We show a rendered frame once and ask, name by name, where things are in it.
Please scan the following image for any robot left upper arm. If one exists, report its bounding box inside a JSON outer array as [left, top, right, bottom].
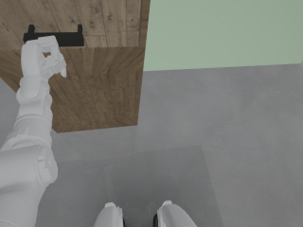
[[0, 144, 58, 227]]

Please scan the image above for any robot thigh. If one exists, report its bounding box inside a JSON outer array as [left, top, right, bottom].
[[94, 206, 123, 227], [157, 204, 197, 227]]

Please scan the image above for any handle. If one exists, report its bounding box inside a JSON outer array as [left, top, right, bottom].
[[23, 24, 84, 47]]

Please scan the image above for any cabinet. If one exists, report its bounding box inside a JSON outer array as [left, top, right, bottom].
[[0, 0, 151, 133]]

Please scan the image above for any robot left forearm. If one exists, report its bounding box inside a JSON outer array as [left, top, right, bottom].
[[0, 75, 53, 152]]

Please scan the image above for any left robot hand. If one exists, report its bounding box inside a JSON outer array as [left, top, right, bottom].
[[21, 35, 67, 82]]

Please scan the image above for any drawer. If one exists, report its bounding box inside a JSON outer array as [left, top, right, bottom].
[[0, 0, 141, 50]]

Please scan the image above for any robot left thigh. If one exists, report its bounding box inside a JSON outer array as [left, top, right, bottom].
[[94, 206, 123, 227]]

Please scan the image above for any robot right thigh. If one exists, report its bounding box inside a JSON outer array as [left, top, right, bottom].
[[157, 204, 197, 227]]

